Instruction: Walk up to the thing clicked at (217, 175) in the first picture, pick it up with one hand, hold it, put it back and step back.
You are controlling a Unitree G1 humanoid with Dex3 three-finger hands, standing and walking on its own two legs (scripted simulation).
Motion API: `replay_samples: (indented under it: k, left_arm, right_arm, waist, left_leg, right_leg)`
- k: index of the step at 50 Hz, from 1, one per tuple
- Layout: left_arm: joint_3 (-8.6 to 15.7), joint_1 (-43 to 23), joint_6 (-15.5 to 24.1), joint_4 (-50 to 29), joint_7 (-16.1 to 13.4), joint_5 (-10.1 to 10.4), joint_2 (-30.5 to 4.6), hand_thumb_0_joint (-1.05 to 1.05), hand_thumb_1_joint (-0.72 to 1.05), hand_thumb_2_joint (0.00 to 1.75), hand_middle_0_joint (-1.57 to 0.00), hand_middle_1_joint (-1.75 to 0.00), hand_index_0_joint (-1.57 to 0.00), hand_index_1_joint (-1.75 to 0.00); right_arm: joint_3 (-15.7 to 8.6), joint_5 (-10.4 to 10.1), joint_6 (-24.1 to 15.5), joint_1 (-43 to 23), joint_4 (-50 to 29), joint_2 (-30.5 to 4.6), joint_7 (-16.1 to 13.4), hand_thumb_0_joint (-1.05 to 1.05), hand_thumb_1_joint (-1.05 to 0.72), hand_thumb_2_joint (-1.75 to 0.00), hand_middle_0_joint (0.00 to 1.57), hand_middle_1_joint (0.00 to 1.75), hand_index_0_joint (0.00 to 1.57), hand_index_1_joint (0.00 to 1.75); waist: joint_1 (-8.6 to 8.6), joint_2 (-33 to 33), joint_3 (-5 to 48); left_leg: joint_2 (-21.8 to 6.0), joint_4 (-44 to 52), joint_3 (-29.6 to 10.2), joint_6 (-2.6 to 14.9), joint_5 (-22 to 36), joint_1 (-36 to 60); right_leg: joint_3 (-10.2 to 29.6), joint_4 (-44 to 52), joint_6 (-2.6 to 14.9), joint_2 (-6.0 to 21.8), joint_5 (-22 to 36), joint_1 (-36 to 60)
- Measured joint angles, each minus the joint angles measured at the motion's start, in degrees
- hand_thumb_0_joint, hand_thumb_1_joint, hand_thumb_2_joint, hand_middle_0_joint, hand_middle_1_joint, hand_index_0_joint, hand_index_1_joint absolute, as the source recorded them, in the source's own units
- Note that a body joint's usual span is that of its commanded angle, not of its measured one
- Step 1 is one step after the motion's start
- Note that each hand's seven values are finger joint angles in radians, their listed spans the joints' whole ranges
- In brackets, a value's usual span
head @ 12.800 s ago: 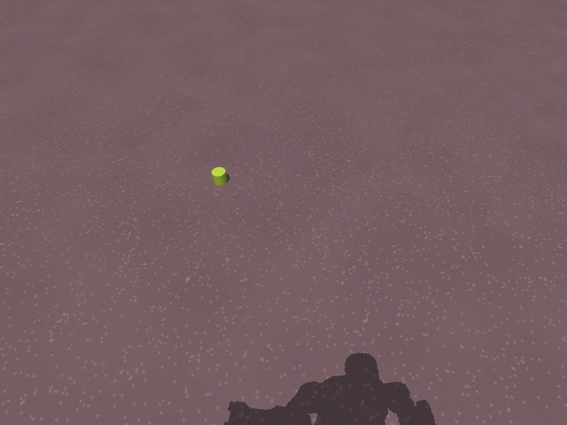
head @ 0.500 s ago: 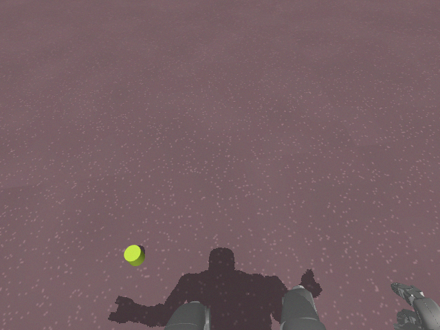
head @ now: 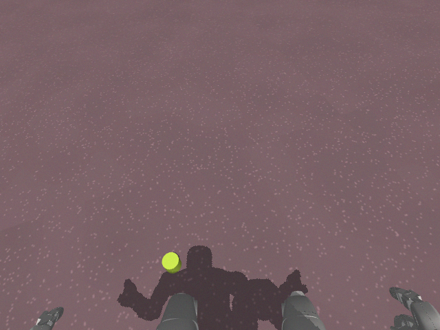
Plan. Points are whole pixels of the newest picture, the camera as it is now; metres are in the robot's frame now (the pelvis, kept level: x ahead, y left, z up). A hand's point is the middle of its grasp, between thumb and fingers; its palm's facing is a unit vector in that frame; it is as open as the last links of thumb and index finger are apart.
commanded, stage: walk up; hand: left
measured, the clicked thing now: (171, 262) +0.43 +0.27 -0.69
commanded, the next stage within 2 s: none
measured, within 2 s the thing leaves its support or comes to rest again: neither
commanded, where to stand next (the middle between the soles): -0.03 +0.22 m, yaw -27 degrees
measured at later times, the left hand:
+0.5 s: hand out of the picture +0.00 +0.50 -0.11, palm faces -0.27 -0.80 -0.54, open 7.4 cm
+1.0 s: hand out of the picture -0.01 +0.62 -0.11, palm faces -0.46 -0.83 -0.32, open 7.4 cm
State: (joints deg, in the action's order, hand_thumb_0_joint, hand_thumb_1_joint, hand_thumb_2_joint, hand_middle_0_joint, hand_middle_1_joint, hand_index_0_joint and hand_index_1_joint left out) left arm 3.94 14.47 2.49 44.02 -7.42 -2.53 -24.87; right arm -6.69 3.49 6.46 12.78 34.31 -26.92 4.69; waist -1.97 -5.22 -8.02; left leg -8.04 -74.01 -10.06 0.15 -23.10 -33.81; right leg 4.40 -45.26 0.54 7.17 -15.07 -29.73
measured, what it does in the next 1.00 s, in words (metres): steps to the left, turning right: left foot, then right foot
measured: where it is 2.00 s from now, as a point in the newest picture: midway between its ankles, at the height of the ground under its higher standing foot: outside the picture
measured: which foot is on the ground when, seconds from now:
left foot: up 0.00-0.02, down 0.04-0.36, up 0.38-0.62, down 0.64-1.00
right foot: down 0.00-0.08, up 0.10-0.32, down 0.34-0.66, up 0.68-1.00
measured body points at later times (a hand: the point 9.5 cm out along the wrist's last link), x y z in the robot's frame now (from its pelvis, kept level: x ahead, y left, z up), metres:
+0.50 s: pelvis -0.12 +0.24 +0.01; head -0.06 +0.18 +0.45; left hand +0.02 +0.54 -0.08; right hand -0.09 -0.08 -0.14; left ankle -0.05 +0.37 -0.63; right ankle -0.08 +0.10 -0.69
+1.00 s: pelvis -0.17 +0.37 +0.05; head -0.15 +0.41 +0.50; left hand +0.01 +0.66 -0.09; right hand -0.34 +0.05 -0.01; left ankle -0.12 +0.46 -0.69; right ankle -0.24 +0.19 -0.60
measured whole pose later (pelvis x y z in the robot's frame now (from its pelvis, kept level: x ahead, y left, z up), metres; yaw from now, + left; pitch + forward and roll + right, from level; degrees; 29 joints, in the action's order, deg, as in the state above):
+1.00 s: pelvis -0.17 +0.37 +0.05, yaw -28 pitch -3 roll -2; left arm 6.8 18.9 -4.2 53.6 4.7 -2.1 -27.9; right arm -5.1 1.8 -3.9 22.3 55.6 -24.5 -1.0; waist -0.5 4.9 -3.3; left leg -5.8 -28.4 8.4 0.2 -16.0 -9.4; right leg 9.6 -64.3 -1.2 -2.7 -12.4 -28.9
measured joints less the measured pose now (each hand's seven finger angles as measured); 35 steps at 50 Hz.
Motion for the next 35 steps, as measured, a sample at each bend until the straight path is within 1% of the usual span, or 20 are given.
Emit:
replay_samples:
  k: [2,3,4,5,6,8,11,13,15,16,17,18,20,22,26,28,31,33,34,35]
  left_arm:
    - [-0.01,-0.81,0.22,-0.62,0.85,-0.54,-0.73,0.01,0.89,0.90,-0.21,-0.30,-0.21,-0.30]
    - [0.11,-1.49,0.23,-0.71,1.17,-0.58,-1.48,0.01,0.89,0.90,-0.21,-0.30,-0.21,-0.30]
    - [0.58,-2.53,0.08,-0.39,1.24,-0.47,-2.78,0.01,0.89,0.90,-0.21,-0.30,-0.21,-0.30]
    - [1.31,-3.19,-0.30,0.14,0.94,-0.13,-3.68,0.01,0.89,0.90,-0.21,-0.30,-0.21,-0.30]
    - [1.92,-3.41,-0.68,0.92,0.31,0.26,-3.93,0.01,0.90,0.90,-0.21,-0.30,-0.21,-0.30]
    - [2.06,-3.88,-1.32,3.02,-0.55,0.64,-3.61,0.01,0.90,0.90,-0.20,-0.30,-0.21,-0.30]
    - [2.32,-3.28,-0.89,3.82,0.13,2.73,-4.05,0.01,0.90,0.90,-0.20,-0.30,-0.21,-0.30]
    - [1.94,-2.39,-0.52,3.62,0.69,3.55,-3.29,0.01,0.90,0.90,-0.20,-0.30,-0.20,-0.30]
    - [0.83,-1.75,-0.12,3.46,1.08,4.13,-1.30,0.01,0.90,0.90,-0.20,-0.30,-0.20,-0.30]
    - [0.11,-1.15,0.31,3.13,1.15,4.18,-0.18,0.01,0.90,0.90,-0.20,-0.30,-0.20,-0.30]
    - [-0.61,-0.36,0.88,2.70,1.16,3.96,0.82,0.01,0.90,0.90,-0.20,-0.30,-0.20,-0.30]
    - [-1.10,-0.09,1.28,2.54,1.15,3.42,2.34,0.01,0.90,0.90,-0.20,-0.30,-0.21,-0.30]
    - [-2.09,0.89,1.15,1.93,1.56,2.03,4.03,0.01,0.90,0.90,-0.20,-0.30,-0.21,-0.30]
    - [-2.60,1.50,0.38,1.93,1.95,1.43,4.41,0.01,0.90,0.90,-0.21,-0.30,-0.21,-0.30]
    - [-2.26,2.40,-0.97,1.59,2.34,0.40,3.95,0.01,0.90,0.90,-0.21,-0.30,-0.21,-0.30]
    - [-1.79,2.22,-1.66,1.29,2.94,-0.20,3.47,0.01,0.89,0.90,-0.21,-0.30,-0.21,-0.30]
    - [-1.19,1.26,-2.75,0.59,4.28,-0.99,2.79,0.01,0.90,0.90,-0.21,-0.30,-0.21,-0.30]
    - [-0.39,-0.20,-3.84,0.70,5.11,-1.01,1.62,0.01,0.90,0.90,-0.21,-0.30,-0.21,-0.30]
    - [0.18,-0.48,-4.48,1.14,5.19,-0.87,1.31,0.01,0.90,0.90,-0.21,-0.30,-0.21,-0.30]
    - [0.45,-0.33,-4.92,1.92,5.11,-0.76,1.40,0.01,0.90,0.90,-0.20,-0.30,-0.21,-0.30]
  right_arm:
    - [-0.69,-0.01,-0.69,-1.51,-0.53,-1.67,0.03,0.01,-0.90,-0.89,0.20,0.30,0.20,0.30]
    - [-1.16,0.02,-1.20,-2.22,-0.42,-1.96,-0.24,0.01,-0.90,-0.89,0.20,0.30,0.20,0.30]
    - [-1.47,0.26,-1.72,-3.12,0.10,-1.04,-0.69,0.01,-0.91,-0.89,0.20,0.30,0.20,0.30]
    - [-1.15,0.64,-2.11,-3.41,0.36,-0.03,-1.04,0.01,-0.91,-0.89,0.20,0.30,0.20,0.30]
    - [-0.43,0.58,-2.30,-3.17,0.59,0.71,-1.20,0.01,-0.91,-0.89,0.20,0.30,0.20,0.30]
    - [1.05,-0.11,-1.70,-1.82,1.86,2.12,-1.41,0.00,-0.91,-0.89,0.20,0.30,0.20,0.30]
    - [2.98,0.10,-0.26,-0.63,4.23,6.02,-1.97,0.01,-0.91,-0.89,0.20,0.30,0.20,0.30]
    - [3.80,0.30,-0.24,-0.22,4.46,7.03,-2.11,0.01,-0.90,-0.89,0.20,0.30,0.20,0.30]
    - [3.88,0.51,-0.43,0.09,3.82,6.41,-2.17,0.01,-0.90,-0.89,0.21,0.30,0.20,0.30]
    - [3.76,0.39,-0.27,0.06,3.38,5.71,-2.17,0.01,-0.90,-0.89,0.21,0.30,0.20,0.30]
    - [3.53,-0.04,-0.06,-0.12,3.07,4.90,-2.19,0.01,-0.90,-0.89,0.21,0.30,0.20,0.30]
    - [3.09,-0.69,0.08,-1.07,3.31,3.75,-2.31,0.01,-0.90,-0.89,0.21,0.30,0.20,0.30]
    - [2.44,-1.60,0.54,-2.87,4.27,2.92,-3.06,0.01,-0.90,-0.89,0.21,0.30,0.20,0.30]
    - [2.09,-1.94,1.11,-3.01,4.97,3.18,-3.58,0.01,-0.90,-0.89,0.20,0.30,0.20,0.30]
    - [1.70,-2.74,1.21,-2.98,6.88,3.25,-2.93,0.01,-0.90,-0.89,0.20,0.30,0.20,0.30]
    - [1.55,-2.93,0.38,-2.66,7.74,2.69,-2.49,0.01,-0.90,-0.89,0.20,0.30,0.20,0.30]
    - [1.44,-3.35,-1.54,-1.58,9.74,1.23,-2.44,0.01,-0.91,-0.89,0.20,0.30,0.20,0.30]
    - [1.20,-2.99,-3.44,-0.89,11.62,1.56,-3.21,0.01,-0.91,-0.89,0.20,0.30,0.20,0.30]
    - [1.48,-2.44,-4.33,-0.05,12.25,1.92,-3.58,0.01,-0.91,-0.89,0.20,0.30,0.20,0.30]
    - [1.89,-2.20,-5.10,1.16,12.93,1.97,-3.85,0.01,-0.91,-0.89,0.20,0.30,0.20,0.30]
  waist:
    - [0.13,-0.53,0.60]
    - [0.16,0.03,0.50]
    - [0.50,2.44,-0.73]
    - [1.33,3.96,-1.78]
    - [1.78,3.64,-2.17]
    - [0.29,0.66,-1.51]
    - [-0.92,1.56,-0.48]
    - [-1.13,2.03,-0.81]
    - [-1.15,1.05,-1.61]
    - [-0.86,0.40,-1.99]
    - [-0.33,-0.21,-2.38]
    - [0.37,-2.23,-3.85]
    - [1.05,-3.95,-6.38]
    - [1.58,-3.18,-6.56]
    - [2.23,-0.60,-4.14]
    - [2.58,0.44,-2.43]
    - [3.03,1.29,0.41]
    - [3.32,4.50,0.54]
    - [3.70,5.99,0.73]
    - [3.47,6.02,1.70]
  left_leg:
    - [-1.45,10.97,0.57,0.04,-2.00,5.33]
    - [-0.74,14.54,2.09,-3.48,-10.16,7.84]
    - [1.37,14.06,4.60,-5.91,-12.82,8.64]
    - [2.36,12.28,6.84,-6.29,-12.59,8.75]
    - [1.82,10.54,7.86,-5.87,-12.15,8.38]
    - [0.20,9.10,6.47,-4.01,-11.46,6.66]
    - [1.05,13.49,7.90,-1.99,-7.60,5.86]
    - [2.05,16.79,10.04,-0.76,-4.80,5.60]
    - [2.96,19.13,12.12,0.73,-2.46,4.90]
    - [3.29,19.59,13.44,1.51,-1.62,4.32]
    - [3.56,19.18,14.73,2.16,-1.08,3.50]
    - [3.14,17.93,14.21,2.34,-0.67,2.82]
    - [4.61,13.60,11.61,2.09,-5.42,1.67]
    - [6.39,7.17,10.03,1.33,-8.82,-0.09]
    - [6.19,1.04,8.10,0.06,-5.56,0.24]
    - [5.63,3.68,7.90,-0.28,-4.63,3.24]
    - [5.47,16.72,9.11,-0.96,-7.26,11.28]
    - [7.74,21.80,11.90,-1.63,-8.45,14.76]
    - [8.39,21.53,13.62,-1.22,-7.90,15.22]
    - [7.92,21.22,14.29,-0.77,-7.51,15.27]
  right_leg:
    - [3.32,-1.15,-1.54,1.29,0.87,-2.86]
    - [5.49,-2.22,-1.64,2.31,1.10,-4.45]
    - [8.85,-3.67,-0.18,3.72,1.25,-5.67]
    - [11.24,-7.15,0.53,3.00,-2.06,-7.06]
    - [10.96,-12.34,0.69,0.18,-7.44,-8.26]
    - [4.59,-23.20,1.08,-5.32,-13.64,-9.32]
    - [-2.77,-31.41,1.56,-9.23,-12.58,-8.98]
    - [-6.91,-28.89,1.56,-10.09,-12.75,-6.24]
    - [-10.14,-19.14,1.45,-10.21,-12.87,-1.45]
    - [-10.69,-11.79,1.64,-10.31,-10.56,1.53]
    - [-10.31,-4.35,2.39,-10.44,-9.12,4.57]
    - [-9.61,-2.59,2.89,-11.47,-9.22,5.07]
    - [-7.78,-3.81,2.32,-11.70,-7.42,4.19]
    - [-5.68,-4.69,1.52,-9.98,-6.04,3.24]
    - [-1.28,-4.69,0.22,-6.67,-3.55,0.87]
    - [0.91,-4.96,0.44,-5.70,-2.81,-1.03]
    - [3.73,-5.26,0.35,-5.22,-1.96,-3.89]
    - [7.86,-8.07,1.25,-4.66,-6.84,-5.29]
    - [10.69,-10.62,2.01,-6.05,-10.47,-5.69]
    - [11.28,-13.21,2.07,-8.14,-11.68,-6.16]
